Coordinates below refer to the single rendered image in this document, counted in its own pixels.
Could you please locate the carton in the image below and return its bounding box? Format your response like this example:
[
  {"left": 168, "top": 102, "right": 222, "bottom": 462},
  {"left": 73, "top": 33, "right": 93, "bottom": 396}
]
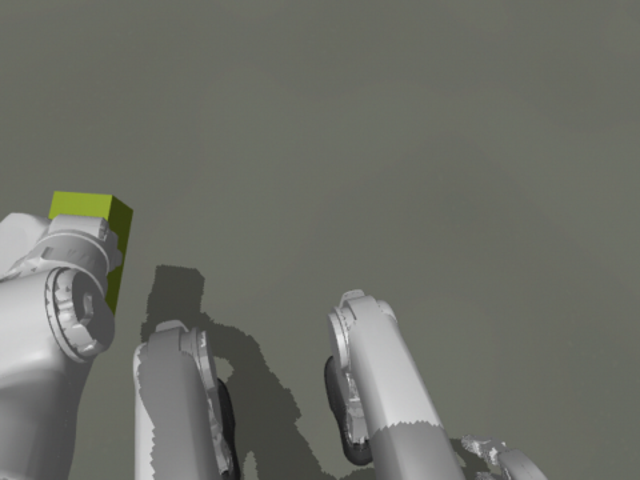
[{"left": 48, "top": 191, "right": 133, "bottom": 317}]

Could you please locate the left robot hand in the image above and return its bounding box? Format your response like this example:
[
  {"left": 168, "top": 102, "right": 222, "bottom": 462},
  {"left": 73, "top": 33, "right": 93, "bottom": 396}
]
[{"left": 0, "top": 213, "right": 123, "bottom": 277}]

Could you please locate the right robot hand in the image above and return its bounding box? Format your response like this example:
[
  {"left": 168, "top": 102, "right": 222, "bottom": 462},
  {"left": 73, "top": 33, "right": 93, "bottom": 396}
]
[{"left": 461, "top": 435, "right": 549, "bottom": 480}]

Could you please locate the left robot arm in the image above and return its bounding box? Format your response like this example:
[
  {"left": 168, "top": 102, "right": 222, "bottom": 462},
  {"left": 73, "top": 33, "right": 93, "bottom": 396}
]
[{"left": 0, "top": 214, "right": 118, "bottom": 480}]

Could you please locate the right robot foot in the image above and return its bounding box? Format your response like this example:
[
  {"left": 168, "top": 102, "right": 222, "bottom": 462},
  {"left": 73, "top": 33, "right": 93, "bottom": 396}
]
[{"left": 324, "top": 355, "right": 373, "bottom": 466}]

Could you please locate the left robot foot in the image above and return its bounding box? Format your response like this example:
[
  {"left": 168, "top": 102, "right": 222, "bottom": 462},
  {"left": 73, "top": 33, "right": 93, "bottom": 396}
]
[{"left": 217, "top": 378, "right": 241, "bottom": 480}]

